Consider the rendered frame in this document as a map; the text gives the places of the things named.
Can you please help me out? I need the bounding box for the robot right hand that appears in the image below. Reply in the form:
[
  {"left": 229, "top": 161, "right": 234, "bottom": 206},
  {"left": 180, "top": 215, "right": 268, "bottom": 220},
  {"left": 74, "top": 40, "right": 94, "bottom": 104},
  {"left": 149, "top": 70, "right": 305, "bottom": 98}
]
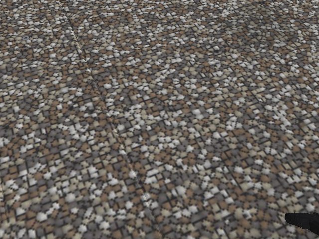
[{"left": 284, "top": 212, "right": 319, "bottom": 239}]

